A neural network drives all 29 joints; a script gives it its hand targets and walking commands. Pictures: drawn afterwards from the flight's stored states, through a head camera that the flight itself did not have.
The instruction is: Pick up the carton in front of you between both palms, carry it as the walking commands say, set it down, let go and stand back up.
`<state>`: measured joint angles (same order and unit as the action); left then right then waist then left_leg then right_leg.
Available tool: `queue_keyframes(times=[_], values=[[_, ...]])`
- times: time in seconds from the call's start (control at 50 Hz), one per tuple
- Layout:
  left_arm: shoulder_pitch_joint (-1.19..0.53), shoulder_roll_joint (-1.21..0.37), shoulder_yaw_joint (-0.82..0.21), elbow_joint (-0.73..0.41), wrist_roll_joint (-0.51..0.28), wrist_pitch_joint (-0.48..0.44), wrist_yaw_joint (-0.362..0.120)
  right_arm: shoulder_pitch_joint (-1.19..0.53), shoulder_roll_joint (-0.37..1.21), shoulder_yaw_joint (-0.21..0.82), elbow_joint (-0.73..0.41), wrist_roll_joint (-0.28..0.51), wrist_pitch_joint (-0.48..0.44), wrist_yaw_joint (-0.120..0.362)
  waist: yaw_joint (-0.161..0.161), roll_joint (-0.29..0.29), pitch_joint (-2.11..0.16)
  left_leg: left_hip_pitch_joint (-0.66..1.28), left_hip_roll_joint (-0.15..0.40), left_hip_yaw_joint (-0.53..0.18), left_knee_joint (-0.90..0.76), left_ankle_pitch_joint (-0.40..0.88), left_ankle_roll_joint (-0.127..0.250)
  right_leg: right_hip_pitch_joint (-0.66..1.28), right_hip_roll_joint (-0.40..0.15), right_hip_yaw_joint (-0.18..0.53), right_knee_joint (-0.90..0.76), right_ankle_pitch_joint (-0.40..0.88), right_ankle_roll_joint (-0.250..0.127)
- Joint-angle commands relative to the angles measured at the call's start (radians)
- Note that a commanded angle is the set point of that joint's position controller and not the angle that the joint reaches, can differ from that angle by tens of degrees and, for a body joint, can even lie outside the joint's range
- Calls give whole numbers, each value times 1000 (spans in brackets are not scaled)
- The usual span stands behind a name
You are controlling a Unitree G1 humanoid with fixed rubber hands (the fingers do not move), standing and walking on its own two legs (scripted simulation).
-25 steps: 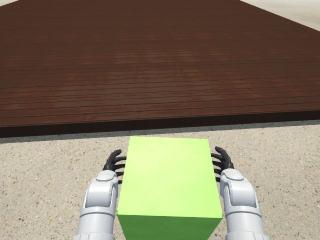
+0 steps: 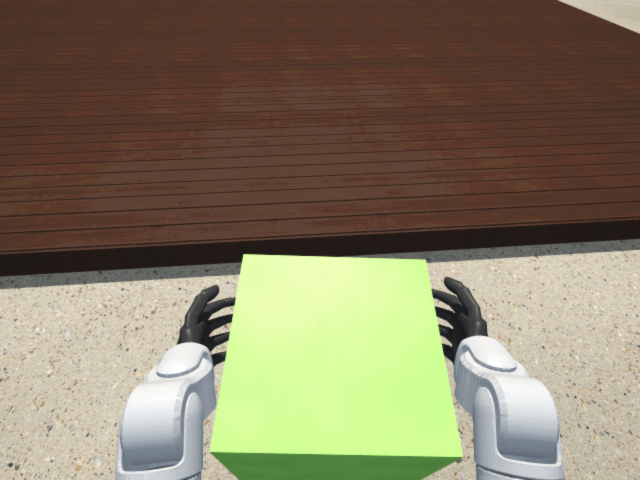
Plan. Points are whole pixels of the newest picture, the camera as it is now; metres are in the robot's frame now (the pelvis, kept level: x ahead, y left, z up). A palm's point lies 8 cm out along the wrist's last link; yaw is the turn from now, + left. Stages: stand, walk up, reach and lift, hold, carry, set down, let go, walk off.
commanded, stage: carry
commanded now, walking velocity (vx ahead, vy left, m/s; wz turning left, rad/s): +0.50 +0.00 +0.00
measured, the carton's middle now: (329, 380) +0.26 +0.01 +0.02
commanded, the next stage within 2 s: none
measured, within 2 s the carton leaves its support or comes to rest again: neither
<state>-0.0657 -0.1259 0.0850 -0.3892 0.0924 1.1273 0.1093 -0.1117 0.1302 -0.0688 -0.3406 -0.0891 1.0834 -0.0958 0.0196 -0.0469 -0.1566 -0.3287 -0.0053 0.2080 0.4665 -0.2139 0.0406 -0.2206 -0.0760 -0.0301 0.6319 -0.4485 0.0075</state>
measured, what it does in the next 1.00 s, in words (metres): walks ahead: right foot, then left foot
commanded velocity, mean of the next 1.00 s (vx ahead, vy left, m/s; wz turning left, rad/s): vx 0.50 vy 0.00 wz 0.00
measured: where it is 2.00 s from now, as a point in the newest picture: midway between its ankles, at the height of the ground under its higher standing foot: (333, 236)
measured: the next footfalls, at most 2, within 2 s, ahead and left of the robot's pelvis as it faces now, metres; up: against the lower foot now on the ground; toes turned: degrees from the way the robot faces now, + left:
right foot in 0.30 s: +0.32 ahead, -0.13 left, +0.00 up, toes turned -11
left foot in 0.78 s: +0.66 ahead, +0.07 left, +0.00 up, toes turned +12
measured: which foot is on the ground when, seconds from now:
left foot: down 0.00-0.32, up 0.34-0.76, down 0.78-1.00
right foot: up 0.00-0.28, down 0.30-0.82, up 0.84-1.00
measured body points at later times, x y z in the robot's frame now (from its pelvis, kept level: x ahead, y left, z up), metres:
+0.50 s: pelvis +0.28 -0.06 +0.01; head +0.29 -0.07 +0.46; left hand +0.53 +0.11 +0.09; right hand +0.56 -0.19 +0.09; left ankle +0.24 +0.08 -0.66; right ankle +0.28 -0.12 -0.73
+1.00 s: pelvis +0.62 +0.00 +0.01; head +0.64 +0.01 +0.46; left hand +0.89 +0.13 +0.10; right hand +0.87 -0.17 +0.11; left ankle +0.62 +0.06 -0.73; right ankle +0.59 -0.14 -0.66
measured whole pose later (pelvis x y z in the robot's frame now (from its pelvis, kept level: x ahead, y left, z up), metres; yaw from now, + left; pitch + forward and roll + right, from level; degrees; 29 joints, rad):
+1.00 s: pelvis +0.62 +0.00 +0.01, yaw -3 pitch +4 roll -1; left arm -0.06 -0.13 0.05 -0.55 0.07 1.23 0.13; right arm -0.07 0.13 -0.07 -0.54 -0.05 1.19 -0.12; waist -0.03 -0.01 -0.04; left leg -0.24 0.03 0.26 0.36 -0.20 0.08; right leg -0.54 -0.09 -0.08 1.02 -0.28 -0.02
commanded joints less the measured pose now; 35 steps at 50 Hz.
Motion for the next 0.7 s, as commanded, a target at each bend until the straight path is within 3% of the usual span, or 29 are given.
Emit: queue_keyframes(times=[0.0, 0.02, 0.04, 0.06, 0.08, 0.12, 0.2, 0.24, 0.26, 0.28, 0.3, 0.32, 0.34, 0.36, 0.38, 0.4, 0.42, 0.46, 0.56, 0.68], values=[[-484, -834, -737, -211, -395, 41, -182, -249, 894, 637, -110, 294, 69, 141, -48, 250, -143, 617, 481, -701, -229, -13, 229, -630, 3, -20, 400, -105, -25], [-499, -834, -737, -223, -407, 50, -184, -287, 898, 650, -147, 310, 82, 137, -48, 174, -128, 582, 458, -636, -220, 98, 222, -649, -21, -9, 436, -96, -32], [-501, -838, -732, -213, -413, 56, -181, -325, 893, 661, -173, 325, 92, 133, -44, 114, -126, 551, 429, -555, -237, 120, 192, -636, -41, -5, 410, -58, -30], [-492, -840, -725, -209, -417, 59, -177, -348, 886, 672, -195, 341, 99, 130, -44, 93, -120, 514, 403, -473, -266, 110, 164, -603, -49, -14, 329, -20, -24], [-478, -840, -718, -205, -412, 61, -169, -359, 878, 682, -211, 352, 104, 129, -42, 103, -116, 474, 359, -381, -279, 114, 136, -547, -36, -41, 253, 36, -15], [-431, -826, -698, -196, -387, 65, -151, -351, 852, 692, -220, 372, 115, 129, -36, 149, -106, 413, 303, -266, -281, 123, 109, -454, -2, -93, 121, 108, -5], [-382, -770, -663, -193, -341, 86, -119, -318, 790, 687, -205, 385, 140, 130, -36, 207, -58, 289, 262, -128, -246, 181, 61, -261, 38, -176, -72, 296, -13], [-374, -748, -650, -190, -334, 97, -113, -327, 765, 682, -204, 384, 153, 128, -21, 189, -58, 194, 238, -60, -138, 207, 30, -63, 74, -237, -127, 331, -18], [-375, -739, -643, -187, -332, 104, -111, -323, 754, 677, -203, 381, 161, 126, -19, 156, -81, 135, 207, -7, -19, 270, 7, 73, 101, -269, -139, 285, -26], [-373, -732, -635, -181, -329, 111, -111, -323, 737, 671, -201, 379, 168, 124, -8, 112, -126, 40, 174, 31, 150, 258, -21, 238, 51, -205, -145, 240, -35], [-372, -716, -625, -175, -323, 114, -109, -344, 722, 668, -216, 377, 179, 125, 11, -99, -168, -129, 87, 40, 456, 64, -71, 329, -206, 239, -318, -15, -116], [-390, -723, -623, -177, -328, 114, -111, -370, 737, 678, -222, 386, 187, 128, 16, -250, -189, -320, 1, -51, 673, -256, -72, 417, -361, 587, -449, -19, -232], [-400, -761, -643, -179, -347, 119, -118, -369, 764, 679, -199, 389, 185, 134, 9, -160, -173, -393, 68, -165, 789, -274, -34, 398, -375, 548, -441, 80, -246], [-422, -806, -662, -193, -358, 111, -127, -375, 807, 684, -199, 392, 178, 144, 7, -86, -174, -384, 113, -186, 808, -232, -11, 342, -339, 464, -415, 211, -232], [-454, -845, -679, -206, -367, 102, -139, -371, 857, 689, -186, 386, 167, 151, 2, -4, -176, -374, 146, -200, 770, -168, -5, 302, -317, 377, -416, 239, -206], [-479, -881, -699, -218, -378, 92, -150, -363, 893, 690, -179, 380, 155, 157, 0, 25, -172, -347, 164, -209, 700, -110, -10, 262, -286, 292, -434, 264, -172], [-486, -904, -716, -225, -388, 82, -160, -354, 918, 689, -178, 367, 142, 160, -1, 6, -177, -311, 153, -189, 642, -76, -15, 238, -259, 218, -442, 290, -148], [-481, -910, -736, -240, -404, 68, -179, -325, 939, 689, -174, 340, 119, 158, -1, -32, -178, -298, 131, -147, 537, -47, -27, 242, -224, 124, -460, 312, -136], [-426, -847, -736, -237, -411, 62, -195, -267, 894, 685, -181, 301, 102, 138, -3, -73, -100, -358, 101, -68, 261, 69, -43, 318, -183, 2, -462, 493, -140], [-373, -785, -691, -216, -367, 88, -181, -275, 839, 694, -207, 326, 132, 137, 1, -108, 11, -237, 59, 22, 56, 180, -13, 309, -160, -105, -435, 642, -104]])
